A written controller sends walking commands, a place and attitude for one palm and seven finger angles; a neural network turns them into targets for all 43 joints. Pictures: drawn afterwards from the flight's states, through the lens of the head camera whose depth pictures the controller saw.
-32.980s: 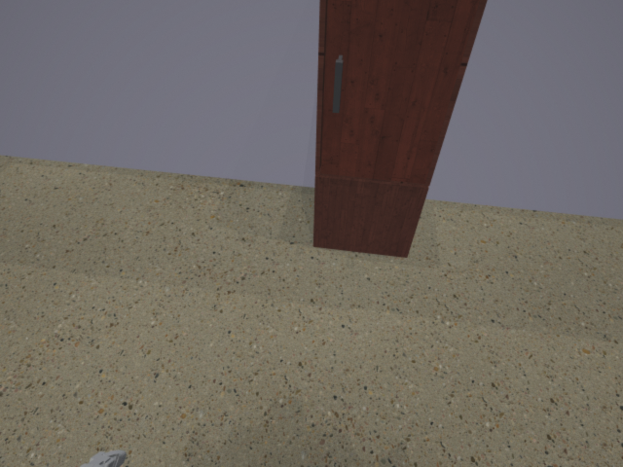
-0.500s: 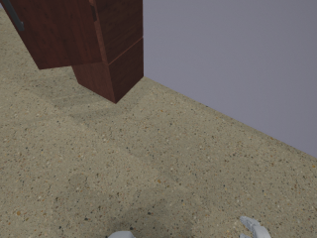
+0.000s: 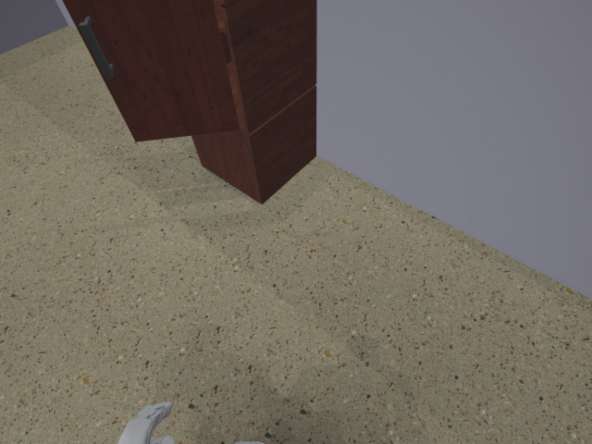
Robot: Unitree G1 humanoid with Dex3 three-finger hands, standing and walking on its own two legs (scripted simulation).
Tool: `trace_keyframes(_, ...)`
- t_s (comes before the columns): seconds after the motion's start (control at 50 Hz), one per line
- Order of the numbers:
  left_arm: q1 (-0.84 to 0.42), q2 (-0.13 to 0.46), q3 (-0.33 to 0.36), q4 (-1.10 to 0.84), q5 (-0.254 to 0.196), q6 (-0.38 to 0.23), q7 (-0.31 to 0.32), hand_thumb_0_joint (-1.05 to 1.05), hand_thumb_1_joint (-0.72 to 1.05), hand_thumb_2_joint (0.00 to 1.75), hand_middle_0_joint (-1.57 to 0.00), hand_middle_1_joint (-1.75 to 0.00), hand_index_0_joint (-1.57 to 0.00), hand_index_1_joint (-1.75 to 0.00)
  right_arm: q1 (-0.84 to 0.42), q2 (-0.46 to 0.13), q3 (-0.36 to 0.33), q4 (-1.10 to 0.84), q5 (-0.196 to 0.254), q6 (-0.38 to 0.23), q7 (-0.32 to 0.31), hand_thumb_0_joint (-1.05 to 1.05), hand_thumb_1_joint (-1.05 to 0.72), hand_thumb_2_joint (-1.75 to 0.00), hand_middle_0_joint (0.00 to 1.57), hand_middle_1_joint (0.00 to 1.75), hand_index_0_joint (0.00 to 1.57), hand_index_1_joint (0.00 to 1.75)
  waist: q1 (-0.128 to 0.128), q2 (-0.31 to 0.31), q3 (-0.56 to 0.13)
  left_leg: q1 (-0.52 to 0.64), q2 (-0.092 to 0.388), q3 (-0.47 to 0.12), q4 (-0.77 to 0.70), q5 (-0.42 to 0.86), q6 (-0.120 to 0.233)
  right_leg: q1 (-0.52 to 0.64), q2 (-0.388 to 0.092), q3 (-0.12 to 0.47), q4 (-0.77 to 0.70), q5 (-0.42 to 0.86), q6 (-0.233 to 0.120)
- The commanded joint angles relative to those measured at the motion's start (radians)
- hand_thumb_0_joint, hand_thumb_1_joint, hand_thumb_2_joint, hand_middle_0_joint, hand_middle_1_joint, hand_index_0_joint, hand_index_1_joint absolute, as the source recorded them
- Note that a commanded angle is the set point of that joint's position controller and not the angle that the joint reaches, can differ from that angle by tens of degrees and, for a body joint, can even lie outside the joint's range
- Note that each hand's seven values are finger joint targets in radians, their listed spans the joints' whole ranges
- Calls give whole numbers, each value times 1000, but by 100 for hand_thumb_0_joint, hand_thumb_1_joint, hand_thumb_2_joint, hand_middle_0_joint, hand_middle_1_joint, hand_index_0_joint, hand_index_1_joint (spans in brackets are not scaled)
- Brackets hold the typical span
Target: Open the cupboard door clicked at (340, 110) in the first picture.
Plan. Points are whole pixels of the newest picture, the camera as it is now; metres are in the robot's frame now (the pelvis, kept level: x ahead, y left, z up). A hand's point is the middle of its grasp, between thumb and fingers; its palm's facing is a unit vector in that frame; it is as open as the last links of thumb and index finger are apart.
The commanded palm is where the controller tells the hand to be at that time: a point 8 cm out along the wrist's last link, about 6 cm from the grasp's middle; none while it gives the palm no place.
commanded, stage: turn to face it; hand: left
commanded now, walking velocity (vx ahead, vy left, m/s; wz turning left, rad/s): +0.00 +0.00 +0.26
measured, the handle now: (99, 48) +1.03 +0.56 +0.00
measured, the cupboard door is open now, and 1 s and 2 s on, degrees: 47 47 47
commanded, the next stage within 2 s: take the last steps up to it in 0.08 s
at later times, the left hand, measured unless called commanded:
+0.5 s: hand out of the picture -0.10 +0.20 -0.16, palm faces +0.34 -0.92 -0.21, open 7.4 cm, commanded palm none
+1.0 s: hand (93, 406) +0.19 +0.34 -0.16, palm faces +0.22 -0.96 -0.17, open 7.4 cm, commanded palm none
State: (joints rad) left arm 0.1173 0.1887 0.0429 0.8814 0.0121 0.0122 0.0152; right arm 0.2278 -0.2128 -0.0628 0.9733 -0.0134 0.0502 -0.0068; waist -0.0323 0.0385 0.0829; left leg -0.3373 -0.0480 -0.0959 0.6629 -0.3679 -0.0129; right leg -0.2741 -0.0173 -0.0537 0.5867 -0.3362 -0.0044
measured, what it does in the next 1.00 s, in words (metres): steps to the left: left foot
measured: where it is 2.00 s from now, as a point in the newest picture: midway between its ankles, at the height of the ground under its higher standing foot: (239, 345)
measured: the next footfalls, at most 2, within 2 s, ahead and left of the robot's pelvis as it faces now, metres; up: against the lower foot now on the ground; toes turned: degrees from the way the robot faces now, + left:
left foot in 0.58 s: +0.04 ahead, +0.18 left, +0.00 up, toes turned +20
right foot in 1.16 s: +0.30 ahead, +0.10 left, +0.00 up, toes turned +6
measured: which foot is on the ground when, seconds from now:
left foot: up 0.00-0.56, down 0.58-1.00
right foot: down 0.00-0.58, up 0.60-1.00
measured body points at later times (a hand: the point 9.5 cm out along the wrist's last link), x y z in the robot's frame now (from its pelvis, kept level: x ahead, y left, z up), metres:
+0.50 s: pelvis +0.01 +0.03 +0.02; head +0.03 +0.05 +0.46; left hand -0.11 +0.24 -0.14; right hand +0.18 -0.18 -0.12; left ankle -0.01 +0.15 -0.69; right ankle -0.01 -0.10 -0.73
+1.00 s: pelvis +0.12 +0.15 +0.01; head +0.15 +0.16 +0.46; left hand +0.18 +0.40 -0.14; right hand +0.06 -0.08 -0.14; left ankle +0.00 +0.17 -0.73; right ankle +0.23 +0.06 -0.67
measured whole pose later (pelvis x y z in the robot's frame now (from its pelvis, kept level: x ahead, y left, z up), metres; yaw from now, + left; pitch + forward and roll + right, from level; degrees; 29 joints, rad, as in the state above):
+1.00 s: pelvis +0.12 +0.15 +0.01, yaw +13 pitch -1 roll +1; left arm 0.10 0.18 0.05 1.01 0.02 0.01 -0.01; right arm 0.48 -0.13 -0.01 1.15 -0.03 -0.06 -0.04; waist -0.04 -0.03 0.06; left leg 0.07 -0.10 0.12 0.24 -0.32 0.10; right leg -0.59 -0.07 -0.09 0.96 -0.18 -0.01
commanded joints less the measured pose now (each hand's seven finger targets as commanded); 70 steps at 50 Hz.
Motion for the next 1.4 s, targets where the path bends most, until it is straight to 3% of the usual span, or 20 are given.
trace_keyframes(0.0, 92, 175, 41, -26, 8, -27, 26, 0, 90, 90, -20, -30, -20, -30, -14, -100, -38, -72, -5, -7, 0, 0, -90, -90, 20, 30, 20, 30, 35, -317, -103, -228, 33, -5, 509, -188, -18, 166, -382, 273, -273, 531, -137)
trace_keyframes(0.04, 57, 141, 27, -33, 0, -29, 19, 0, 90, 90, -20, -30, -20, -30, -14, -95, -34, -37, -3, 4, 9, 0, -90, -90, 20, 30, 20, 30, 16, -221, -60, -223, 49, 24, 575, -66, -37, 149, -287, 150, -252, 559, -101)
trace_keyframes(0.12, 98, 132, 29, -14, 4, -38, 21, 0, 90, 90, -20, -30, -20, -30, -25, -64, -27, -13, -1, 10, 15, 0, -90, -90, 20, 30, 20, 30, 21, -184, -63, -196, 62, 54, 516, 1, -50, 153, -273, 66, -271, 487, -90)
trace_keyframes(0.3, 289, 152, 51, 95, 17, -60, 9, 0, 90, 90, -20, -30, -20, -30, -170, -56, -12, -42, -7, -17, 29, 0, -90, -90, 20, 30, 20, 30, 114, -180, -31, -263, 100, 105, 274, -65, -44, 303, -388, 162, -350, 216, -135)
trace_keyframes(0.38, 297, 167, 58, 124, 23, -65, 1, 0, 90, 90, -20, -30, -20, -30, -214, -53, -8, -62, -7, -26, 43, 0, -90, -90, 20, 30, 20, 30, 115, -190, 1, -230, 109, 128, 183, -45, -28, 247, -409, 144, -397, 13, -138)
trace_keyframes(0.48, 235, 192, 62, 140, 25, -57, -9, 0, 90, 90, -20, -30, -20, -30, -140, -38, -1, -50, -3, -44, 50, 0, -90, -90, 20, 30, 20, 30, 60, -202, 6, 67, 61, 219, -73, 17, -4, 47, -364, 13, -340, -86, -85)
trace_keyframes(0.52, 199, 174, 57, 137, 20, -49, -16, 0, 90, 90, -20, -30, -20, -30, 21, -83, -11, -5, -3, -57, 36, 0, -90, -90, 20, 30, 20, 30, -17, -71, -50, 348, 40, 236, -216, 46, 5, -113, -283, -84, -175, -129, -32)
trace_keyframes(0.56, 142, 66, 30, 74, 14, -42, -25, 0, 90, 90, -20, -30, -20, -30, 250, -255, -52, 40, -19, -65, 10, 0, -90, -90, 20, 30, 20, 30, -115, 355, -91, 477, 398, -314, -458, -152, 157, -423, -67, -158, 397, -307, 44)
trace_keyframes(0.6, 80, 72, 24, 65, 18, -46, -20, 0, 90, 90, -20, -30, -20, -30, 194, -203, -28, 34, -15, -64, -7, 0, -90, -90, 20, 30, 20, 30, -65, 117, -38, 347, 413, -273, -494, -106, 210, -457, -127, -7, 575, -192, -4)
trace_keyframes(0.7, 185, 53, 23, 149, 15, -33, -28, 0, 90, 90, -20, -30, -20, -30, 106, -84, 15, 19, -4, -111, -18, 0, -90, -90, 20, 30, 20, 30, 42, 13, -5, 289, 284, -17, -485, 416, 151, -372, -120, 21, 587, 69, 13)
trace_keyframes(0.82, 107, 37, 24, 121, 12, -22, -21, 0, 90, 90, -20, -30, -20, -30, 214, -50, 23, 86, -4, -124, -27, 0, -90, -90, 20, 30, 20, 30, 47, 33, -6, 367, 272, 61, -459, 723, 118, -424, -82, 10, 514, 141, 14)
trace_keyframes(0.98, -118, 9, 2, 36, 5, -35, -30, 0, 90, 90, -20, -30, -20, -30, 374, -31, 43, 173, -16, -130, -43, 0, -90, -90, 20, 30, 20, 30, -10, 28, 53, 462, 292, 76, -405, 961, 114, -414, -42, -44, 266, 136, -35)
trace_keyframes(1.06, -12, 23, 3, 53, 2, -44, -20, 0, 90, 90, -20, -30, -20, -30, 371, -60, 38, 193, -10, -123, -46, 0, -90, -90, 20, 30, 20, 30, 47, 46, -21, 427, 275, 118, -238, 1326, 74, -131, 57, -112, 112, 63, -85)
trace_keyframes(1.1, 198, 64, 22, 111, 3, -54, -12, 0, 90, 90, -20, -30, -20, -30, 310, -76, 27, 178, 2, -121, -44, 0, -90, -90, 20, 30, 20, 30, 144, 28, -99, 306, 239, 139, -10, 1235, 51, 156, 56, -83, -9, 158, -110)
trace_keyframes(1.12, 346, 114, 42, 152, 8, -63, -6, 0, 90, 90, -20, -30, -20, -30, 276, -62, 22, 158, 16, -124, -37, 0, -90, -90, 20, 30, 20, 30, 205, -32, -169, 88, 174, 171, 237, 934, 31, 415, -87, 85, -47, 299, -185)
trace_keyframes(1.14, 427, 192, 62, 176, 5, -67, -1, 0, 90, 90, -20, -30, -20, -30, 285, -7, 25, 127, 28, -133, -33, 0, -90, -90, 20, 30, 20, 30, 193, -212, -254, -199, -4, 213, 600, -85, 7, 613, -409, 559, -160, 542, -331)
trace_keyframes(1.16, 374, 202, 57, 166, -12, -65, 2, 0, 90, 90, -20, -30, -20, -30, 235, -32, 17, 114, 20, -122, -26, 0, -90, -90, 20, 30, 20, 30, 166, -115, -188, -245, 37, 87, 727, -189, 38, 472, -462, 591, -264, 452, -351)
trace_keyframes(1.2, 214, 96, 34, 135, -10, -69, 14, 0, 90, 90, -20, -30, -20, -30, 134, 21, 14, 91, 3, -101, -13, 0, -90, -90, 20, 30, 20, 30, 89, -26, 51, -275, 125, 52, 652, -26, 33, 163, -361, 383, -341, 339, -247)
trace_keyframes(1.26, 174, 16, 8, 137, 0, -91, 9, 0, 90, 90, -20, -30, -20, -30, 212, 75, 20, 113, -10, -68, 1, 0, -90, -90, 20, 30, 20, 30, 8, -134, 34, -140, 154, 87, 497, 68, 8, -26, -248, 167, -409, 257, -165)
trace_keyframes(1.38, 252, 49, 20, 186, 0, -110, -6, 0, 90, 90, -20, -30, -20, -30, 33, 62, 14, 52, -8, -73, 18, 0, -90, -90, 20, 30, 20, 30, 43, -132, -4, -206, 150, 148, 194, 170, -29, 128, -209, 116, -385, 422, -166)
